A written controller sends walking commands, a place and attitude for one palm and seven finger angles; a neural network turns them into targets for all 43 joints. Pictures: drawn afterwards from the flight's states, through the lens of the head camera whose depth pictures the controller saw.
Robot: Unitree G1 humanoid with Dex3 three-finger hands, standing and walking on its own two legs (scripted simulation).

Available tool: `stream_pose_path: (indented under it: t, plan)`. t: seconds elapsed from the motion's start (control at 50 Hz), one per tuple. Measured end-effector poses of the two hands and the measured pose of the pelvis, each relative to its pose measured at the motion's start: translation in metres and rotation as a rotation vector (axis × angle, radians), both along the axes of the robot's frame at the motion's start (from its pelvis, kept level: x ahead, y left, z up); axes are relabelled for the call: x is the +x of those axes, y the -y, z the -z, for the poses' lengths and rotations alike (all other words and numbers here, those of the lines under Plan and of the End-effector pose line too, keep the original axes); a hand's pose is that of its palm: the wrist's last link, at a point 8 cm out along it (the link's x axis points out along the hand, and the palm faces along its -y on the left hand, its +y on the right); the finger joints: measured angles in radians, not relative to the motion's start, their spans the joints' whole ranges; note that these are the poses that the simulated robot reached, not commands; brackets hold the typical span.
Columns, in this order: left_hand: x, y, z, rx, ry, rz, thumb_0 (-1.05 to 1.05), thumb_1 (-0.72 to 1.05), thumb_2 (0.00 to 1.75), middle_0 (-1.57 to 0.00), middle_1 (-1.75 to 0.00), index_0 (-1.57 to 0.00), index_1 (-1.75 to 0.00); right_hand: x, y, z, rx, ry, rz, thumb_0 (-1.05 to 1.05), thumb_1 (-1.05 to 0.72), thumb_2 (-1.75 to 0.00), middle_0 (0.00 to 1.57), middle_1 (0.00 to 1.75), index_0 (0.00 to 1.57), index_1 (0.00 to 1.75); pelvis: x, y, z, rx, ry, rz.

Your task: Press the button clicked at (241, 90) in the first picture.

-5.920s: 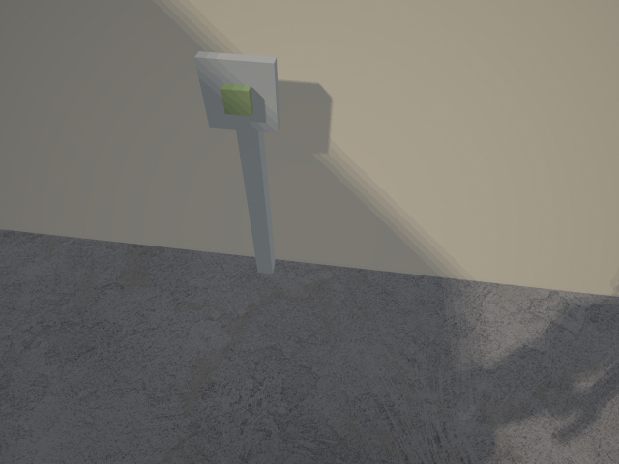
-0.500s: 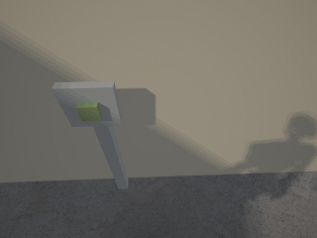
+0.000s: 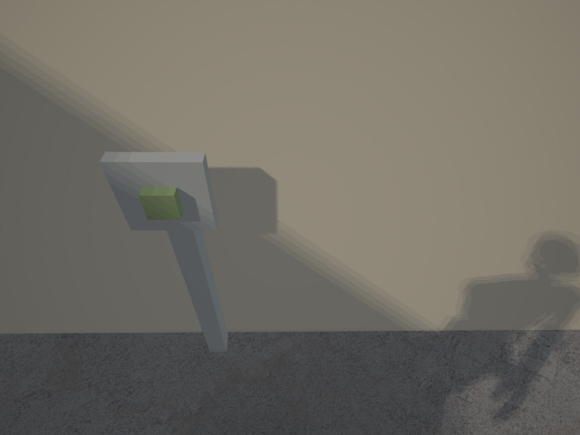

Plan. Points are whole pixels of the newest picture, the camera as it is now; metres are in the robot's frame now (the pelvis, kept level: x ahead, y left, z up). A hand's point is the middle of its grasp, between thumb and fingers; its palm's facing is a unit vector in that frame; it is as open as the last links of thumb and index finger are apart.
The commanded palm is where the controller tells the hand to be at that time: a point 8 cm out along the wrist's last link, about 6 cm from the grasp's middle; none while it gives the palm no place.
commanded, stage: come to a stop and stand still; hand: left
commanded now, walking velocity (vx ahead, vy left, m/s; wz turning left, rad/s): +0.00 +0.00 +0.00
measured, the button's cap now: (162, 202) +0.51 +0.27 +0.01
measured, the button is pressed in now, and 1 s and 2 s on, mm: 0 0 0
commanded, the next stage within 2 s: look again from close up in 0.52 s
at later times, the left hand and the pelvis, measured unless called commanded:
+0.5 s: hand out of the picture -0.04 +0.17 -0.18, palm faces +0.07 -0.99 -0.15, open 7.4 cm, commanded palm none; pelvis +0.00 +0.02 +0.00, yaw +0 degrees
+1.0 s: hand out of the picture +0.06 +0.22 -0.17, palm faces +0.04 -0.98 -0.21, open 7.4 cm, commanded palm none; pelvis +0.03 +0.04 -0.01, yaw +1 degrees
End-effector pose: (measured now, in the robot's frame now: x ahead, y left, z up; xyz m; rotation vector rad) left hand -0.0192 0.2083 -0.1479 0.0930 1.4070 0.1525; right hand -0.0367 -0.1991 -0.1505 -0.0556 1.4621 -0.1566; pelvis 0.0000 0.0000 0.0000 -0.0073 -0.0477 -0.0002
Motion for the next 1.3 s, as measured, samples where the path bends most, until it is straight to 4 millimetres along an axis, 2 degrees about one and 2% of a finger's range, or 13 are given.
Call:
stream_pose_path:
  t: [0.1, 0.22, 0.36, 0.5, 0.62, 0.7, 0.78, 0.88, 0.96, 1.06, 1.24, 1.26, 1.3]
  plan:
    - [-0.021, 0.006, 0.003, -0.019, -0.038, -0.019, 0.0, 0.91, 0.9, -0.19, -0.3, -0.2, -0.3, 0.005, -0.002, 0.0, -0.004, 0.024, -0.005, 0.0, -0.91, -0.89, 0.2, 0.3, 0.19, 0.3, -0.003, -0.002, 0.001, -0.002, -0.003, 0.001]
    - [-0.033, 0.006, 0.004, -0.032, -0.055, -0.034, 0.0, 0.91, 0.9, -0.19, -0.3, -0.2, -0.3, 0.004, -0.004, -0.001, -0.016, 0.029, -0.01, 0.0, -0.91, -0.89, 0.2, 0.3, 0.19, 0.3, -0.005, -0.007, 0.001, -0.002, -0.009, -0.001]
    - [-0.033, -0.001, 0.004, -0.027, -0.057, -0.035, 0.0, 0.91, 0.9, -0.19, -0.3, -0.2, -0.3, 0.001, -0.01, -0.002, -0.019, 0.017, -0.01, 0.0, -0.91, -0.89, 0.2, 0.3, 0.19, 0.3, -0.004, -0.013, 0.002, -0.001, -0.02, -0.001]
    - [-0.024, -0.011, 0.001, -0.008, -0.048, -0.026, 0.0, 0.91, 0.9, -0.19, -0.3, -0.2, -0.3, 0.003, -0.015, -0.001, -0.011, 0.011, -0.009, 0.0, -0.91, -0.89, 0.2, 0.3, 0.19, 0.3, -0.002, -0.018, 0.001, 0.002, -0.028, -0.001]
    - [-0.012, -0.017, -0.001, 0.006, -0.034, -0.015, 0.0, 0.91, 0.9, -0.19, -0.3, -0.2, -0.3, 0.01, -0.016, 0.0, -0.009, 0.02, -0.009, 0.0, -0.91, -0.89, 0.2, 0.3, 0.19, 0.3, 0.002, -0.019, 0.001, 0.005, -0.032, 0.0]
    - [-0.002, -0.024, 0.003, 0.022, -0.014, 0.01, 0.0, 0.91, 0.9, -0.19, -0.3, -0.2, -0.3, 0.024, -0.013, 0.004, -0.012, 0.053, -0.029, 0.0, -0.91, -0.89, 0.2, 0.3, 0.19, 0.3, 0.004, -0.023, 0.007, -0.015, -0.038, -0.009]
    - [0.019, -0.037, 0.006, 0.035, 0.027, 0.02, 0.0, 0.91, 0.9, -0.2, -0.3, -0.2, -0.3, 0.041, -0.016, 0.006, -0.023, 0.109, -0.037, 0.0, -0.91, -0.89, 0.2, 0.3, 0.19, 0.3, 0.013, -0.031, 0.011, -0.013, -0.032, -0.017]
    - [0.05, -0.05, -0.001, 0.058, 0.103, 0.023, 0.0, 0.91, 0.9, -0.19, -0.3, -0.2, -0.3, 0.057, -0.02, 0.006, -0.028, 0.125, -0.06, 0.01, -0.93, -0.89, 0.2, 0.3, 0.19, 0.3, 0.024, -0.037, 0.009, -0.005, -0.032, -0.02]
    - [0.066, -0.055, -0.005, 0.065, 0.123, 0.029, 0.0, 0.91, 0.9, -0.19, -0.3, -0.2, -0.3, 0.066, -0.019, 0.003, -0.035, 0.124, -0.073, 0.02, -0.94, -0.89, 0.2, 0.3, 0.19, 0.3, 0.03, -0.038, 0.006, 0.001, -0.034, -0.017]
    - [0.072, -0.054, -0.004, 0.055, 0.102, 0.035, 0.0, 0.91, 0.9, -0.19, -0.3, -0.2, -0.3, 0.076, -0.016, -0.002, -0.046, 0.116, -0.082, 0.02, -0.93, -0.89, 0.2, 0.3, 0.2, 0.3, 0.037, -0.037, 0.004, 0.004, -0.037, -0.015]
    - [0.066, -0.046, 0.002, 0.033, 0.037, 0.026, 0.0, 0.91, 0.9, -0.19, -0.3, -0.2, -0.3, 0.091, -0.009, -0.005, -0.063, 0.095, -0.094, 0.01, -0.92, -0.89, 0.2, 0.3, 0.2, 0.3, 0.047, -0.035, 0.004, -0.002, -0.039, -0.016]
    - [0.074, -0.048, -0.004, 0.038, 0.073, -0.029, 0.01, 0.92, 0.9, -0.2, -0.3, -0.2, -0.3, 0.096, -0.007, -0.008, -0.072, 0.123, -0.089, 0.01, -0.93, -0.89, 0.2, 0.3, 0.2, 0.3, 0.048, -0.034, 0.004, -0.003, -0.043, -0.017]
    - [0.111, -0.06, -0.034, 0.098, 0.321, -0.079, 0.02, 0.93, 0.9, -0.21, -0.31, -0.21, -0.31, 0.113, -0.001, -0.015, -0.107, 0.256, -0.099, 0.01, -0.93, -0.89, 0.2, 0.3, 0.2, 0.3, 0.049, -0.032, 0.006, 0.01, -0.048, -0.01]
